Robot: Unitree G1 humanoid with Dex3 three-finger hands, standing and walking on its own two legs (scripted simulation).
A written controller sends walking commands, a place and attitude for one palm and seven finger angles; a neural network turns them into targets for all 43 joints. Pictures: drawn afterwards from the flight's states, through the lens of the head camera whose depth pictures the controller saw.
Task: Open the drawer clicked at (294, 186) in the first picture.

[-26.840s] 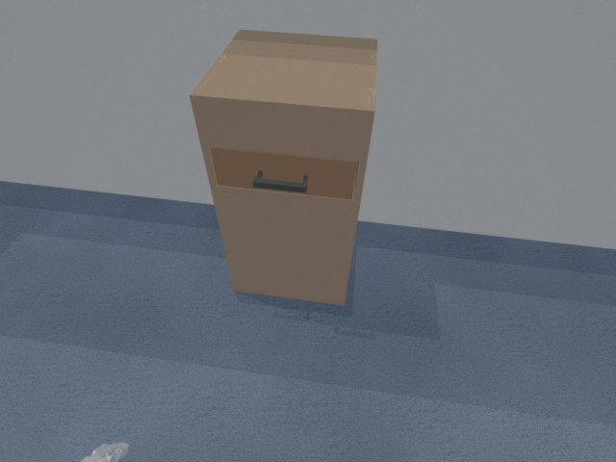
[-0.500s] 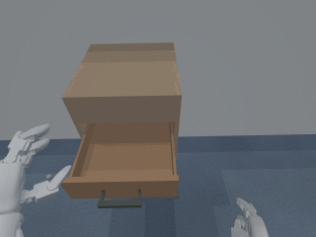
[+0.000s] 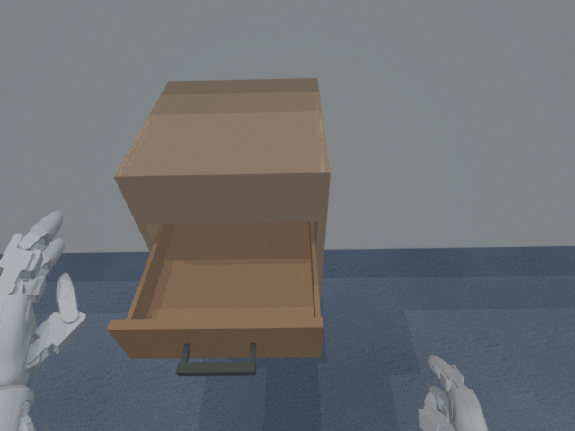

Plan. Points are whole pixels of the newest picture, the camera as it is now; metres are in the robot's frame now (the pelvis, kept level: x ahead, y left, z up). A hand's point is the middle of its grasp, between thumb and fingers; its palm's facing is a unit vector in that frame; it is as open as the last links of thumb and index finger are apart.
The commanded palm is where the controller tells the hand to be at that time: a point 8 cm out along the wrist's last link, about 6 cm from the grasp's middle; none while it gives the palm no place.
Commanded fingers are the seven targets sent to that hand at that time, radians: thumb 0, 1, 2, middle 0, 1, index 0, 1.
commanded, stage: step back with the hand held close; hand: left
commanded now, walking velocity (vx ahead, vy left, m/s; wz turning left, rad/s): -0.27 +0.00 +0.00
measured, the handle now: (218, 358) +0.28 +0.17 -0.16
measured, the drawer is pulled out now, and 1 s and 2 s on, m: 0.26 0.26 0.26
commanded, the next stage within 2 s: stop stepping back and stand still in 1.06 s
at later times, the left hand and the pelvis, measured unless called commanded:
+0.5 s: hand (51, 363) +0.13 +0.24 +0.16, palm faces +0.33 -0.82 -0.47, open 7.4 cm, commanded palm +0.07 +0.28 +0.18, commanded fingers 0.00 0.90 0.90 -0.20 -0.30 -0.20 -0.30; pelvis -0.06 +0.00 -0.01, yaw -1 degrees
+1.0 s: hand out of the picture +0.04 +0.20 +0.16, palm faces +0.29 -0.87 -0.40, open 7.4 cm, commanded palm -0.03 +0.26 +0.18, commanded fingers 0.00 0.90 0.90 -0.20 -0.30 -0.20 -0.30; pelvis -0.17 -0.02 -0.01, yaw -2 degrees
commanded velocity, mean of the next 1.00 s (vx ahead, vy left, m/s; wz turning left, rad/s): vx -0.31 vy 0.00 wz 0.03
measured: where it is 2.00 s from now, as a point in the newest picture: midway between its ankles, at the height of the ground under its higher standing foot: outside the picture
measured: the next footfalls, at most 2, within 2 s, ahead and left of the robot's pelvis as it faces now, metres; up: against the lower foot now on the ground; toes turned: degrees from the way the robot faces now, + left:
right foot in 0.88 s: -0.10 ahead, -0.12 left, +0.00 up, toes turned +0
left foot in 1.18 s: -0.15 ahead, +0.12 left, +0.00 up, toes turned -1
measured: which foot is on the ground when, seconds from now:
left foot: down 0.00-0.94, up 0.96-1.00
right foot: down 0.00-0.74, up 0.76-0.86, down 0.88-1.00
